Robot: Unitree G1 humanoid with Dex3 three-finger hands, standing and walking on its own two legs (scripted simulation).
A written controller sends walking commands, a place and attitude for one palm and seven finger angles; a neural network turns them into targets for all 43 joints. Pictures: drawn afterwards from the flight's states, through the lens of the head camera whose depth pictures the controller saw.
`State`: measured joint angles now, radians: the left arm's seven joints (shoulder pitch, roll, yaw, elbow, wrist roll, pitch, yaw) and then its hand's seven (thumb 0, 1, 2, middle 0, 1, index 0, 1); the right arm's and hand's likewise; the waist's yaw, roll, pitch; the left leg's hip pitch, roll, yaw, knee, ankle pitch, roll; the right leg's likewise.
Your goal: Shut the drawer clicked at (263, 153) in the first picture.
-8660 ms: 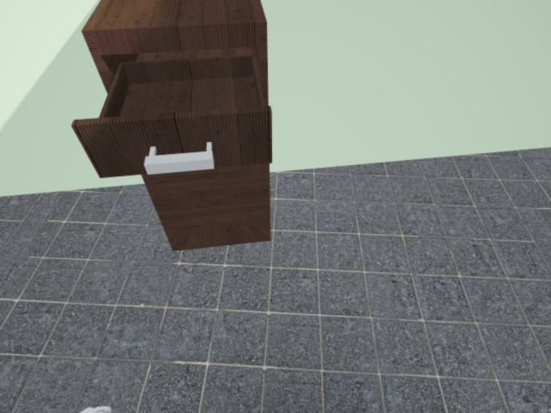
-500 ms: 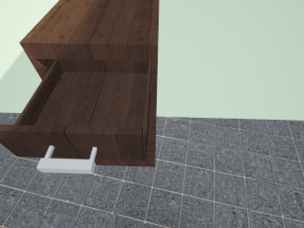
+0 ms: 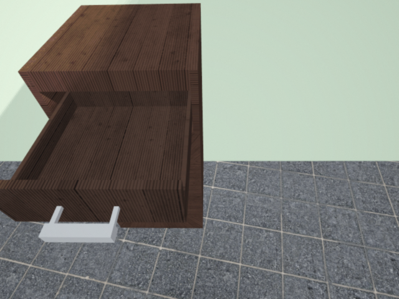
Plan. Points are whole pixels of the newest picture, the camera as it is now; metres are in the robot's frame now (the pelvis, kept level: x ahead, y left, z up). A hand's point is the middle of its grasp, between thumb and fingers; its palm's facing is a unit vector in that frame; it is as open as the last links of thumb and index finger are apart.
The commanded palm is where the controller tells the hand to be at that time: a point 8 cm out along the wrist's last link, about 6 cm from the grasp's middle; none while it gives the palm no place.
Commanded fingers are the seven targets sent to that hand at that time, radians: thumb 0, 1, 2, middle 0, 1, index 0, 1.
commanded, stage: come to a stop and stand still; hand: left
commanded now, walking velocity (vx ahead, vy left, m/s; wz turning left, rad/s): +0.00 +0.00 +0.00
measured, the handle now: (83, 221) +0.25 +0.24 +0.03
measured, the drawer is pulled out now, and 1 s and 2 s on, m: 0.29 0.29 0.29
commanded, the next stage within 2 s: look again from close up in 0.36 s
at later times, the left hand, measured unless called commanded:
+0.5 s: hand out of the picture +0.04 +0.19 -0.17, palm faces +0.01 -0.98 -0.21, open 7.4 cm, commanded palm none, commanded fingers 0.00 0.90 0.90 -0.20 -0.30 -0.20 -0.30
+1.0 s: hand out of the picture -0.01 +0.19 -0.17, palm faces +0.00 -0.98 -0.18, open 7.4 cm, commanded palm none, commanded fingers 0.00 0.90 0.90 -0.20 -0.30 -0.20 -0.30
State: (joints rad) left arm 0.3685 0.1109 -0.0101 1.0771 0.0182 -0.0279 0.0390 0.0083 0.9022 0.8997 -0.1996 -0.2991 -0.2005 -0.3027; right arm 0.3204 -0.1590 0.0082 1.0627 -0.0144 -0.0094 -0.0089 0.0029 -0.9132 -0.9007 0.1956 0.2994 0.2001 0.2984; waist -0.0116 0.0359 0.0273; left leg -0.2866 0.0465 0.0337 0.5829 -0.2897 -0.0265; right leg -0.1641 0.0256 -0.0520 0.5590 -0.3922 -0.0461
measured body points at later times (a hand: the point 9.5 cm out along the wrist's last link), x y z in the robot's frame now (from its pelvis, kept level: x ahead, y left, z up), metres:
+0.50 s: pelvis +0.02 +0.01 +0.01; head +0.02 +0.02 +0.45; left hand +0.04 +0.24 -0.15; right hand +0.05 -0.22 -0.15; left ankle +0.01 +0.14 -0.73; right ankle -0.06 -0.09 -0.73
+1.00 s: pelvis +0.01 +0.02 +0.01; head +0.02 +0.03 +0.46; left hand -0.01 +0.24 -0.15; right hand +0.01 -0.20 -0.15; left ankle +0.01 +0.14 -0.73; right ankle -0.06 -0.09 -0.73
